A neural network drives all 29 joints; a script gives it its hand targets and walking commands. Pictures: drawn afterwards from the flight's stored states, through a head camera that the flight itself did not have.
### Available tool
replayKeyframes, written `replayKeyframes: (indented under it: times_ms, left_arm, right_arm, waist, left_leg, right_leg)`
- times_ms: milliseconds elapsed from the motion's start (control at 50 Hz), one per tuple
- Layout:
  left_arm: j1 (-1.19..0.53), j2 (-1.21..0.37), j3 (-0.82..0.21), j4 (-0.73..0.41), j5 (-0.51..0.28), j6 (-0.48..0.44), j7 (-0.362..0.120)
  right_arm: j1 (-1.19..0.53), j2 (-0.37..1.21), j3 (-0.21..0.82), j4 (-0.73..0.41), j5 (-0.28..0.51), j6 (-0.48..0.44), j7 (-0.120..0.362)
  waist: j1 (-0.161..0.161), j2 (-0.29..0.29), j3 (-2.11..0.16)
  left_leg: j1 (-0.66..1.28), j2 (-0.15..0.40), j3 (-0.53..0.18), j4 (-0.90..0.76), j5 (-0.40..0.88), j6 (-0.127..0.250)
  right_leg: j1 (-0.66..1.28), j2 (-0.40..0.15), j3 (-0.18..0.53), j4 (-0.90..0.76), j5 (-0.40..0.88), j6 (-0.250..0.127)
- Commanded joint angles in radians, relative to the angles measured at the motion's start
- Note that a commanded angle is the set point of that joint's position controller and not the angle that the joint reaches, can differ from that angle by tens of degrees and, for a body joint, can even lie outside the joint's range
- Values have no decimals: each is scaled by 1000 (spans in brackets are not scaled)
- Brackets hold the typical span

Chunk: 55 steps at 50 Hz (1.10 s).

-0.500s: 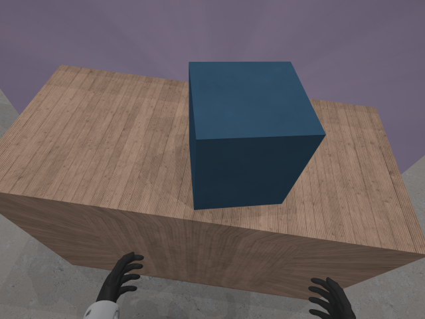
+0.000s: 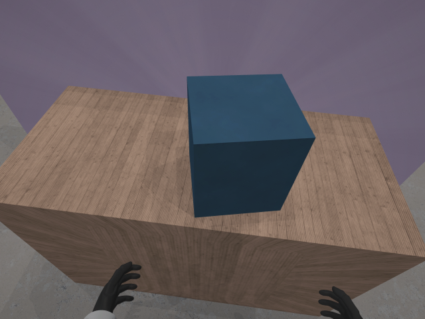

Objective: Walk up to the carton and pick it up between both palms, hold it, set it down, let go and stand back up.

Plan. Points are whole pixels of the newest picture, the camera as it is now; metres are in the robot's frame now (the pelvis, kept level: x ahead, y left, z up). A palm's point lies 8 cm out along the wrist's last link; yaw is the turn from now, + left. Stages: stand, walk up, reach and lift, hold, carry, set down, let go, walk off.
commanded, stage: stand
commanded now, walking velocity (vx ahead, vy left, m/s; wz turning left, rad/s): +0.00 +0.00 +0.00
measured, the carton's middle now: (236, 148) +0.48 +0.01 +0.04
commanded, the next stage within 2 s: none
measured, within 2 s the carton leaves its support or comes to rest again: neither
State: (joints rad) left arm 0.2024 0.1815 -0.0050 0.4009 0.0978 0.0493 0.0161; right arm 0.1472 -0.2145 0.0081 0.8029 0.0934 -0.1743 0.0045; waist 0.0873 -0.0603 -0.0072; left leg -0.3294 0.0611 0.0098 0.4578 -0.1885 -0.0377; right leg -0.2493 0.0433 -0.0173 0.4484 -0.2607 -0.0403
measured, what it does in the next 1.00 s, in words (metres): stands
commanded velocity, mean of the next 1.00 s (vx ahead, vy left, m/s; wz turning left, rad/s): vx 0.00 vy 0.00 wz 0.00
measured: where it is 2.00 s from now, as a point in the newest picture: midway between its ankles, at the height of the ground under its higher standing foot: outside the picture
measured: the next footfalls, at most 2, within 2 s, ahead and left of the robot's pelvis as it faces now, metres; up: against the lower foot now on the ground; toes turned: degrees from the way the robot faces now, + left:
none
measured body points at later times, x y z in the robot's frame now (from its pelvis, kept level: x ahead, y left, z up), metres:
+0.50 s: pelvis +0.01 +0.00 -0.01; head +0.02 +0.02 +0.44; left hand +0.10 +0.26 -0.14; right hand +0.16 -0.27 -0.11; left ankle +0.02 +0.15 -0.74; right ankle -0.02 -0.09 -0.74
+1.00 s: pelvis +0.00 +0.00 -0.01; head +0.01 +0.00 +0.44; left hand +0.09 +0.27 -0.13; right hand +0.13 -0.27 -0.13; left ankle +0.02 +0.15 -0.74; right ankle -0.02 -0.09 -0.74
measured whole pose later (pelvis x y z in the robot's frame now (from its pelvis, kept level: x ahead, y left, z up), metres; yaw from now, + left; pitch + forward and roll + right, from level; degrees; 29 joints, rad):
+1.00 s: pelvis +0.00 +0.00 -0.01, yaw +0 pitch +1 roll -1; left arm 0.20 0.27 -0.01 0.88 0.10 -0.05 0.00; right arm 0.16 -0.32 0.01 0.95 0.08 -0.03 0.00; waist 0.09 0.01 -0.01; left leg -0.33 0.06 0.01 0.60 -0.28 -0.04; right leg -0.24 0.04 -0.02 0.58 -0.34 -0.04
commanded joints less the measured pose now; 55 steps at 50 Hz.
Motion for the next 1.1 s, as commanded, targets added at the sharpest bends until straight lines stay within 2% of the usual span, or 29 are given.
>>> replayKeyframes:
  times_ms: [0, 60, 80, 120, 140, 160, 200, 220, 240, 260, 280, 340, 380, 400, 420, 480, 580, 600, 620, 640, 720, 760, 780, 880, 920, 980, 1020, 1040, 1080]
  left_arm:
    - [46, 260, 94, 127, -52, -79, -21]
    - [-4, 329, 102, 204, -38, -90, -17]
    - [25, 296, 93, 221, -60, -101, -25]
    - [13, 346, 97, 274, -47, -115, -29]
    - [5, 331, 88, 276, -59, -115, -28]
    - [25, 328, 86, 312, -67, -116, -26]
    - [-2, 329, 72, 352, -65, -121, -23]
    - [6, 349, 90, 355, -65, -119, -16]
    - [6, 369, 92, 371, -63, -117, -19]
    - [10, 369, 100, 392, -65, -117, -17]
    - [42, 349, 82, 395, -80, -114, -23]
    - [46, 346, 86, 427, -76, -121, -16]
    - [47, 350, 87, 438, -78, -117, -16]
    - [44, 350, 74, 437, -72, -116, -13]
    - [47, 358, 83, 454, -81, -116, -14]
    - [13, 353, 86, 460, -81, -119, -9]
    - [-14, 371, 83, 471, -73, -122, -10]
    - [-15, 348, 80, 476, -79, -122, -15]
    - [13, 359, 73, 492, -85, -116, -7]
    - [9, 388, 88, 491, -86, -122, -6]
    - [24, 389, 86, 500, -93, -127, -6]
    - [-9, 373, 85, 507, -86, -123, -10]
    - [11, 367, 79, 521, -81, -125, -7]
    - [9, 351, 78, 528, -92, -122, 2]
    - [21, 360, 68, 532, -107, -127, -2]
    - [-8, 371, 76, 530, -99, -128, 0]
    - [-21, 380, 82, 538, -87, -119, -2]
    - [22, 394, 90, 536, -87, -117, 8]
    - [46, 345, 78, 542, -98, -122, 7]
  right_arm:
    - [-23, -261, -91, -100, -150, 72, -20]
    - [-21, -260, -88, -113, -143, 95, -8]
    - [-8, -291, -88, -86, -161, 97, -10]
    - [12, -275, -68, -98, -144, 89, -1]
    - [33, -270, -76, -91, -152, 96, 2]
    - [16, -266, -63, -86, -159, 101, 0]
    - [3, -289, -83, -73, -143, 113, -7]
    - [-7, -317, -80, -69, -149, 118, -12]
    - [17, -302, -78, -73, -141, 113, -3]
    - [6, -283, -67, -58, -144, 117, -7]
    - [18, -309, -66, -65, -125, 114, 0]
    - [-6, -322, -75, -43, -128, 120, -4]
    - [-1, -334, -72, -31, -135, 128, -13]
    - [11, -334, -70, -36, -121, 133, -16]
    - [7, -319, -62, -32, -127, 134, -15]
    - [34, -325, -66, -2, -133, 129, -18]
    - [-17, -329, -72, -5, -127, 130, -16]
    - [-16, -305, -48, 4, -125, 135, -16]
    - [-21, -329, -65, 8, -129, 132, -16]
    - [-44, -317, -62, 0, -129, 134, -15]
    - [-7, -306, -57, 28, -133, 128, -9]
    - [-5, -284, -51, 22, -129, 130, -13]
    - [30, -299, -47, 46, -129, 130, -15]
    - [18, -301, -50, 55, -121, 121, -13]
    - [-17, -339, -64, 74, -128, 130, -8]
    - [6, -309, -56, 61, -117, 130, -17]
    - [-33, -307, -48, 69, -125, 128, -20]
    - [-38, -274, -43, 58, -127, 132, -14]
    - [-29, -331, -56, 75, -123, 129, -10]
  waist:
    - [-33, 87, -115]
    - [-71, 9, -82]
    - [-48, 71, -114]
    - [-67, 83, -109]
    - [-73, 61, -73]
    - [-48, 93, -144]
    - [-67, 92, -154]
    - [-45, 90, -163]
    - [-70, 63, -167]
    - [-52, 10, -174]
    - [-55, 106, -168]
    - [-36, 35, -150]
    - [-44, 79, -154]
    - [-46, 7, -161]
    - [-54, 85, -198]
    - [-58, 74, -174]
    - [-66, 91, -153]
    - [-65, 45, -160]
    - [-57, 98, -139]
    - [-55, 59, -154]
    - [-62, 107, -168]
    - [-84, 94, -188]
    - [-76, 119, -177]
    - [-66, 44, -147]
    - [-47, 60, -148]
    - [-82, 50, -140]
    - [-71, 76, -202]
    - [-53, 1, -189]
    - [-41, 67, -153]
  left_leg:
    - [41, 50, -65, 57, -15, 82]
    - [65, 36, -49, 93, -86, 77]
    - [75, 37, -57, 72, -68, 87]
    - [86, 29, -54, 110, -72, 79]
    - [103, 48, -70, 92, 2, 82]
    - [110, 50, -59, 101, 55, 83]
    - [93, 39, -66, 107, 59, 86]
    - [104, 36, -59, 131, 116, 80]
    - [119, 49, -69, 98, 122, 82]
    - [137, 45, -69, 111, 174, 79]
    - [136, 55, -83, 100, 127, 96]
    - [120, 45, -78, 121, 174, 92]
    - [135, 44, -73, 129, 178, 102]
    - [128, 52, -78, 105, 143, 98]
    - [137, 57, -70, 120, 163, 91]
    - [145, 42, -57, 100, 199, 84]
    - [145, 63, -80, 79, 130, 80]
    - [147, 64, -75, 82, 135, 91]
    - [144, 47, -57, 100, 147, 90]
    - [152, 54, -65, 83, 118, 92]
    - [164, 57, -71, 85, 169, 97]
    - [193, 72, -74, 75, 222, 98]
    - [177, 81, -95, 76, 221, 108]
    - [173, 70, -87, 52, 188, 98]
    - [180, 72, -87, 54, 221, 99]
    - [163, 63, -72, 58, 196, 97]
    - [201, 74, -85, 55, 242, 104]
    - [171, 69, -71, 70, 242, 103]
    - [147, 55, -79, 67, 193, 103]
  right_leg:
    - [20, -147, 116, -38, -106, 15]
    - [-38, -164, 154, -96, -176, 19]
    - [-20, -163, 146, -63, -164, 15]
    - [-7, -159, 171, -85, -156, 26]
    - [-34, -145, 125, -54, -78, 27]
    - [15, -145, 124, -16, -19, 23]
    - [75, -174, 130, -23, 137, 29]
    - [94, -174, 145, -16, 236, 39]
    - [80, -150, 115, -2, 204, 22]
    - [80, -156, 114, -10, 261, 38]
    - [84, -168, 137, -10, 213, 27]
    - [85, -169, 118, -16, 275, 36]
    - [82, -161, 108, 0, 294, 25]
    - [93, -169, 113, -13, 312, 22]
    - [135, -171, 138, -16, 256, 11]
    - [124, -163, 111, 2, 372, 29]
    - [79, -161, 144, -44, 155, 19]
    - [84, -159, 127, -43, 184, 15]
    - [78, -161, 108, -31, 243, 16]
    - [73, -168, 138, -57, 171, 16]
    - [94, -170, 141, -5, 305, 20]
    - [95, -152, 119, -19, 263, 18]
    - [113, -162, 135, -12, 277, 7]
    - [103, -165, 111, -25, 278, 13]
    - [94, -165, 128, -24, 286, 15]
    - [110, -178, 147, -28, 356, 20]
    - [108, -170, 134, -16, 296, 5]
    - [141, -163, 111, -1, 357, 12]
    - [112, -183, 160, -22, 337, 21]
